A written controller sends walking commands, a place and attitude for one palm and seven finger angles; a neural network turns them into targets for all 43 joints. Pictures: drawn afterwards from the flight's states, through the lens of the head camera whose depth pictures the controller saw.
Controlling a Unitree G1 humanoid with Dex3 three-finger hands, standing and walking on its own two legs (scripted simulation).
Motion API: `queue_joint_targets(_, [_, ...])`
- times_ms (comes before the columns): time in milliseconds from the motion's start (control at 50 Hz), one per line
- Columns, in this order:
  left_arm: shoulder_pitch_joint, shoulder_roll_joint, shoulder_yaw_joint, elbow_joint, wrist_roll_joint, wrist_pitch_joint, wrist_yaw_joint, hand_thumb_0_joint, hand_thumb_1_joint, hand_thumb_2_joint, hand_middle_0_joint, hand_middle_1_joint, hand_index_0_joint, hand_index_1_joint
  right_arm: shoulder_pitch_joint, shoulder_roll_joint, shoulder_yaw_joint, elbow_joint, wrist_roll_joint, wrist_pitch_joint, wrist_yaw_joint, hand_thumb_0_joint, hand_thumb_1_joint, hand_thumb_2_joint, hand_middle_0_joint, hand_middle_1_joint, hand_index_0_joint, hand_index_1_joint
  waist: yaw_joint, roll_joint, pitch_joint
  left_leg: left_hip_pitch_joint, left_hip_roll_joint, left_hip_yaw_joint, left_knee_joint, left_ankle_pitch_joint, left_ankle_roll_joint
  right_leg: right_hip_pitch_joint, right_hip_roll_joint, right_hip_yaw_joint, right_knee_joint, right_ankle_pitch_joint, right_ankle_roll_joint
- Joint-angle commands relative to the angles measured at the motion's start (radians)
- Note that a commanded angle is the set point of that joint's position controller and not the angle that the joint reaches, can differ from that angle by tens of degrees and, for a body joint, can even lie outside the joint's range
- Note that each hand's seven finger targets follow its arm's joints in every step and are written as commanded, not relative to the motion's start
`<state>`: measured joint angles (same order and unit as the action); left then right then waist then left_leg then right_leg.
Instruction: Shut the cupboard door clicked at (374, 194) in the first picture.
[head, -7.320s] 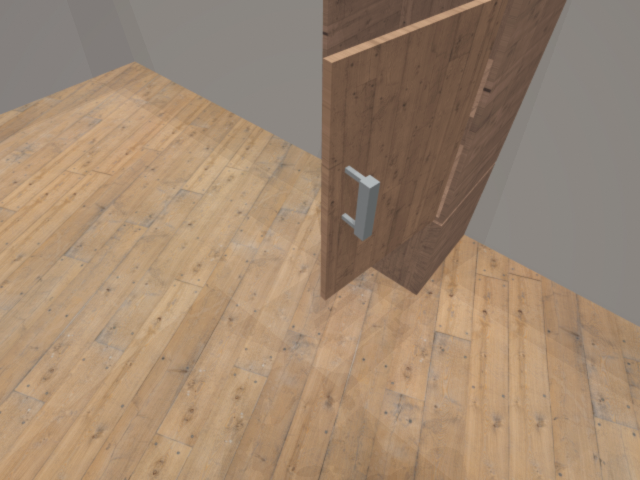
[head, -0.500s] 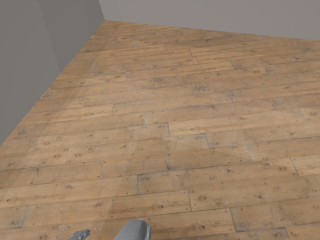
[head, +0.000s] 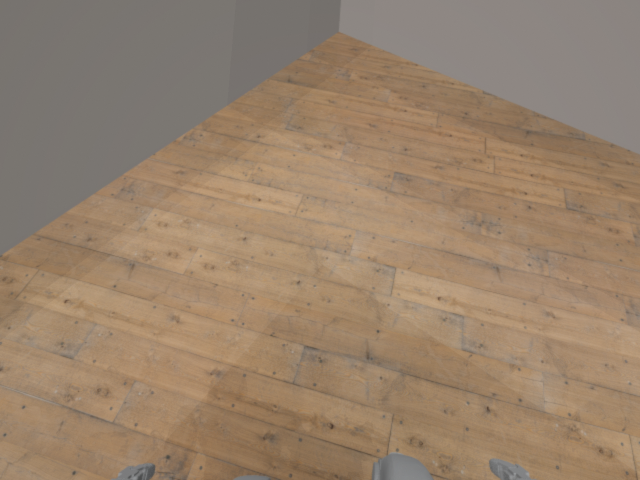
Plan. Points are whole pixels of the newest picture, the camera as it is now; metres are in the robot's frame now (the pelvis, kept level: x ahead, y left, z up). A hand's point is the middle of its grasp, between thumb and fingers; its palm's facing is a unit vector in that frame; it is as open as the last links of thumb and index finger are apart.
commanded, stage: walk to a spot facing it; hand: left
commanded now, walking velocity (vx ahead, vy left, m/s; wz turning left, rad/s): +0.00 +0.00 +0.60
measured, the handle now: out of the picture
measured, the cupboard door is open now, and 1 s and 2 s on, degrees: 80 80 80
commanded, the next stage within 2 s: none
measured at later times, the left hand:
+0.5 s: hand out of the picture +0.02 +0.15 -0.16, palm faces +0.33 -0.91 -0.24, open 7.3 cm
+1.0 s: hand out of the picture +0.02 +0.17 -0.15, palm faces +0.55 -0.78 -0.29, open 7.4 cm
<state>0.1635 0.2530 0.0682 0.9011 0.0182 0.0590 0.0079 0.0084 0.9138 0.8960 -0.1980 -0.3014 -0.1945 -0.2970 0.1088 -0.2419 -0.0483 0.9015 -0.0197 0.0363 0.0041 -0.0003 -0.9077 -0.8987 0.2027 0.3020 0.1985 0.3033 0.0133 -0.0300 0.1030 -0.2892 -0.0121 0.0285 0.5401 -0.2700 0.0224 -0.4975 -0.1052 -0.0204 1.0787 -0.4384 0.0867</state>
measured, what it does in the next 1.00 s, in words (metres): steps on the spot, turning left: right foot, then left foot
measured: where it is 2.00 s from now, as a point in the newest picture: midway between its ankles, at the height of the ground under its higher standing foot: outside the picture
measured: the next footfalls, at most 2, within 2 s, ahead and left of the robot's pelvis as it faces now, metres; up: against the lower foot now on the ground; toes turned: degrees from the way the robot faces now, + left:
right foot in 0.16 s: +0.06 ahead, -0.15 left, +0.00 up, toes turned +2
left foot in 0.58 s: +0.00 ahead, +0.08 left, +0.00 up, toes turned +28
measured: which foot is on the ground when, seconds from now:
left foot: down 0.00-0.16, up 0.18-0.56, down 0.58-0.98, up 1.00-1.00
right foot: up 0.00-0.14, down 0.16-0.58, up 0.60-0.96, down 0.98-1.00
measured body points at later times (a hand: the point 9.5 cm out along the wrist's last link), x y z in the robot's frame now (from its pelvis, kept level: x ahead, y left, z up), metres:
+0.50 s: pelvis +0.01 -0.05 +0.00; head +0.07 -0.04 +0.45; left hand +0.00 +0.20 -0.14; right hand +0.18 -0.27 -0.14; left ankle -0.04 +0.07 -0.69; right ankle +0.02 -0.15 -0.73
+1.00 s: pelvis +0.04 -0.07 -0.01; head +0.09 -0.05 +0.44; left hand -0.01 +0.21 -0.13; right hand +0.24 -0.24 -0.16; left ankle -0.03 +0.06 -0.73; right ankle +0.10 -0.15 -0.74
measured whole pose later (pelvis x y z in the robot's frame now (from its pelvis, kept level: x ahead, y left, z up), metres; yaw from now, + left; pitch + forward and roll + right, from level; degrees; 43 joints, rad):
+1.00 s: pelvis +0.04 -0.07 -0.01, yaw +35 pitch +1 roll +1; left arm 0.13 0.21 0.04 0.85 0.02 0.02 0.01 0.01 0.91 0.90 -0.20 -0.30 -0.20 -0.30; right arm 0.17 -0.24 -0.07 0.93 -0.01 0.06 0.01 0.00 -0.91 -0.90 0.20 0.30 0.20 0.30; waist -0.02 0.04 0.09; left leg -0.36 -0.04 -0.11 0.67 -0.37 -0.03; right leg -0.31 -0.03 -0.06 0.61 -0.34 0.01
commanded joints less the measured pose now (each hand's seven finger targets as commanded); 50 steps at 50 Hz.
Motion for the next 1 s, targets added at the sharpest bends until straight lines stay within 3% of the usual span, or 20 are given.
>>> queue_joint_targets(0, [-0.007,0.062,0.014,-0.091,0.001,-0.027,0.002,0.0,0.9,0.9,-0.2,-0.3,-0.2,-0.3,0.029,-0.205,-0.063,-0.063,-0.006,-0.017,-0.006,0.0,-0.9,-0.9,0.2,0.3,0.2,0.3,-0.024,0.167,-0.127,0.072,0.228,-0.232,-0.183,0.338,0.136,0.041,0.038,-0.009,-0.15,0.013,0.006])
queue_joint_targets(100, [0.088,0.071,0.018,-0.083,-0.005,-0.053,0.005,0.0,0.9,0.9,-0.2,-0.3,-0.2,-0.3,-0.02,-0.193,-0.073,-0.083,0.001,-0.006,-0.006,0.0,-0.9,-0.9,0.2,0.3,0.2,0.3,0.024,0.175,-0.165,-0.053,0.17,-0.277,-0.049,0.305,0.085,0.335,0.096,-0.046,-0.559,0.174,-0.014])
queue_joint_targets(120, [0.143,0.123,0.03,-0.076,0.002,-0.066,0.012,0.0,0.9,0.9,-0.2,-0.3,-0.2,-0.3,-0.013,-0.154,-0.069,-0.09,0.01,-0.008,-0.001,0.0,-0.9,-0.9,0.2,0.3,0.2,0.3,0.049,0.033,-0.192,-0.165,0.098,-0.226,0.073,0.139,0.027,0.482,-0.013,0.054,-0.715,0.236,-0.038])
queue_joint_targets(140, [0.164,0.222,0.048,-0.075,0.019,-0.075,0.022,0.0,0.9,0.9,-0.2,-0.3,-0.2,-0.3,-0.003,-0.077,-0.058,-0.113,0.016,-0.011,0.006,0.0,-0.9,-0.9,0.2,0.3,0.2,0.3,0.056,-0.292,-0.196,-0.344,-0.067,-0.04,0.34,-0.281,-0.064,0.56,-0.32,0.364,-0.791,0.384,-0.156])
queue_joint_targets(160, [0.146,0.221,0.037,-0.085,0.008,-0.073,0.027,0.0,0.9,0.9,-0.2,-0.3,-0.2,-0.3,-0.001,-0.119,-0.066,-0.107,0.006,-0.003,0.005,0.0,-0.9,-0.9,0.2,0.3,0.2,0.3,0.052,-0.264,-0.19,-0.311,-0.024,-0.09,0.568,-0.375,-0.063,0.437,-0.423,0.373,-0.79,0.47,-0.231])
queue_joint_targets(220, [0.002,0.118,0.011,-0.105,0.002,-0.073,0.028,0.0,0.9,0.9,-0.2,-0.3,-0.2,-0.3,0.012,-0.092,-0.06,-0.053,0.002,0.018,0.021,0.0,-0.9,-0.9,0.2,0.3,0.2,0.3,-0.027,-0.169,-0.113,-0.316,0.038,-0.078,0.757,-0.174,-0.084,0.352,-0.24,0.106,-0.729,0.542,-0.197])
queue_joint_targets(260, [0.002,0.103,0.008,-0.109,0.005,-0.076,0.029,0.0,0.9,0.9,-0.2,-0.3,-0.2,-0.3,0.022,-0.076,-0.053,-0.04,0.006,0.025,0.028,0.0,-0.9,-0.9,0.2,0.3,0.2,0.3,-0.031,-0.195,-0.113,-0.293,0.043,-0.044,0.695,-0.131,-0.095,0.365,-0.208,0.007,-0.729,0.583,-0.171])
queue_joint_targets(420, [0.116,0.159,0.035,-0.056,0.013,-0.074,0.026,0.0,0.9,0.9,-0.2,-0.3,-0.2,-0.3,-0.073,-0.041,-0.029,-0.059,0.011,0.013,0.033,0.0,-0.9,-0.9,0.2,0.3,0.2,0.3,0.036,-0.176,-0.141,-0.185,0.035,0.068,0.275,-0.207,-0.086,0.484,-0.273,-0.067,-0.656,0.731,-0.202])
queue_joint_targets(500, [0.098,0.178,0.045,-0.048,0.007,-0.067,0.017,0.0,0.9,0.9,-0.2,-0.3,-0.2,-0.3,0.002,-0.068,-0.034,-0.05,0.009,0.001,0.029,0.0,-0.9,-0.9,0.2,0.3,0.2,0.3,-0.01,-0.154,-0.168,0.013,0.013,0.11,0.023,-0.053,-0.059,0.401,-0.27,-0.144,-0.527,0.671,-0.141])
queue_joint_targets(520, [0.078,0.174,0.045,-0.055,-0.001,-0.063,0.012,0.0,0.9,0.9,-0.2,-0.3,-0.2,-0.3,0.066,-0.106,-0.046,-0.038,0.006,-0.005,0.029,0.0,-0.9,-0.9,0.2,0.3,0.2,0.3,-0.055,-0.076,-0.193,0.158,0.035,0.076,-0.086,0.083,-0.038,0.3,-0.249,-0.179,-0.407,0.593,-0.097])
queue_joint_targets(540, [0.07,0.115,0.039,-0.088,-0.007,-0.056,0.005,0.0,0.9,0.9,-0.2,-0.3,-0.2,-0.3,0.135,-0.222,-0.075,-0.033,-0.005,-0.013,0.022,0.0,-0.9,-0.9,0.2,0.3,0.2,0.3,-0.095,0.202,-0.243,0.333,0.273,-0.26,-0.135,0.369,0.079,0.046,-0.117,-0.22,-0.18,0.171,-0.02])
queue_joint_targets(560, [-0.022,0.065,0.009,-0.137,-0.003,-0.05,0.005,0.0,0.9,0.9,-0.2,-0.3,-0.2,-0.3,0.198,-0.287,-0.088,-0.02,-0.003,-0.006,0.013,0.0,-0.9,-0.9,0.2,0.3,0.2,0.3,-0.127,0.324,-0.213,0.328,0.445,-0.436,-0.168,0.656,0.203,-0.106,-0.034,-0.128,-0.01,-0.252,0.002])
queue_joint_targets(580, [-0.061,0.083,0.013,-0.145,0.005,-0.038,0.014,0.0,0.9,0.9,-0.2,-0.3,-0.2,-0.3,0.208,-0.269,-0.081,-0.009,-0.003,-0.008,0.001,0.0,-0.9,-0.9,0.2,0.3,0.2,0.3,-0.125,0.222,-0.215,0.289,0.429,-0.411,-0.16,0.569,0.22,-0.119,-0.035,-0.032,0.054,-0.217,-0.007])
queue_joint_targets(620, [-0.059,0.084,0.02,-0.1,0.001,-0.032,0.011,0.0,0.9,0.9,-0.2,-0.3,-0.2,-0.3,0.099,-0.229,-0.072,-0.039,-0.004,-0.011,-0.017,0.0,-0.9,-0.9,0.2,0.3,0.2,0.3,-0.078,0.244,-0.152,0.182,0.33,-0.326,-0.177,0.473,0.179,-0.123,-0.03,0.023,0.106,-0.081,0.0])
queue_joint_targets(700, [0.012,0.079,0.02,-0.061,0.002,-0.027,0.002,0.0,0.9,0.9,-0.2,-0.3,-0.2,-0.3,0.047,-0.194,-0.055,-0.054,-0.001,-0.025,-0.017,0.0,-0.9,-0.9,0.2,0.3,0.2,0.3,-0.021,0.15,-0.157,0.172,0.244,-0.224,-0.177,0.482,0.135,-0.063,-0.002,0.02,0.042,0.032,0.01])
queue_joint_targets(820, [-0.037,0.062,0.01,-0.099,-0.004,-0.033,0.006,0.0,0.9,0.9,-0.2,-0.3,-0.2,-0.3,0.065,-0.2,-0.066,-0.047,-0.006,-0.015,-0.011,0.0,-0.9,-0.9,0.2,0.3,0.2,0.3,-0.04,0.173,-0.149,0.141,0.225,-0.278,-0.151,0.446,0.139,0.038,0.053,-0.004,-0.206,0.0,0.006])
queue_joint_targets(900, [0.049,0.066,0.013,-0.088,-0.009,-0.048,0.009,0.0,0.9,0.9,-0.2,-0.3,-0.2,-0.3,0.008,-0.192,-0.072,-0.065,-0.002,-0.005,-0.011,0.0,-0.9,-0.9,0.2,0.3,0.2,0.3,0.001,0.203,-0.162,0.021,0.184,-0.326,-0.077,0.412,0.109,0.267,0.104,-0.032,-0.49,0.117,-0.014])
queue_joint_targets(920, [0.1,0.086,0.02,-0.076,-0.008,-0.058,0.012,0.0,0.9,0.9,-0.2,-0.3,-0.2,-0.3,-0.006,-0.178,-0.071,-0.073,0.005,-0.005,-0.009,0.0,-0.9,-0.9,0.2,0.3,0.2,0.3,0.03,0.151,-0.171,-0.053,0.145,-0.31,-0.02,0.322,0.071,0.386,0.08,-0.023,-0.633,0.219,-0.02])
queue_joint_targets(960, [0.144,0.23,0.046,-0.078,0.017,-0.072,0.026,0.0,0.9,0.9,-0.2,-0.3,-0.2,-0.3,0.0,-0.08,-0.059,-0.108,0.017,-0.01,0.004,0.0,-0.9,-0.9,0.2,0.3,0.2,0.3,0.057,-0.282,-0.179,-0.33,-0.084,-0.059,0.399,-0.354,-0.067,0.534,-0.372,0.387,-0.807,0.431,-0.2])
queue_joint_targets(980, [0.124,0.194,0.037,-0.075,0.006,-0.076,0.031,0.0,0.9,0.9,-0.2,-0.3,-0.2,-0.3,-0.003,-0.123,-0.068,-0.086,0.003,0.002,0.002,0.0,-0.9,-0.9,0.2,0.3,0.2,0.3,0.039,-0.273,-0.157,-0.319,-0.016,-0.123,0.596,-0.362,-0.057,0.431,-0.391,0.362,-0.793,0.484,-0.239])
